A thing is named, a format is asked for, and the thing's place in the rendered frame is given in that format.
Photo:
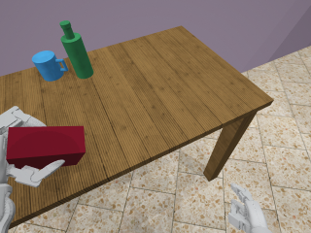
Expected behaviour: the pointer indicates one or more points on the left robot hand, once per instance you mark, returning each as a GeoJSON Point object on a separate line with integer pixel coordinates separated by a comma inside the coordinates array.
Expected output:
{"type": "Point", "coordinates": [27, 175]}

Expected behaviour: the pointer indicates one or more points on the table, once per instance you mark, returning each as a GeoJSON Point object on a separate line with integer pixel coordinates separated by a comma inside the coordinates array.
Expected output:
{"type": "Point", "coordinates": [147, 97]}

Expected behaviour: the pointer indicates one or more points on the left robot forearm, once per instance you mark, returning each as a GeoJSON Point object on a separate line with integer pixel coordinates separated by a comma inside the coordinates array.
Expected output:
{"type": "Point", "coordinates": [7, 207]}

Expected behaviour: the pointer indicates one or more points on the right robot hand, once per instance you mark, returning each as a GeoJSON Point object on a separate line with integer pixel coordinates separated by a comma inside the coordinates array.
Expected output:
{"type": "Point", "coordinates": [247, 216]}

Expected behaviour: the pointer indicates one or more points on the sponge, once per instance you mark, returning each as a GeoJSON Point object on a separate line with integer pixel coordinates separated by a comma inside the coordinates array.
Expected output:
{"type": "Point", "coordinates": [39, 146]}

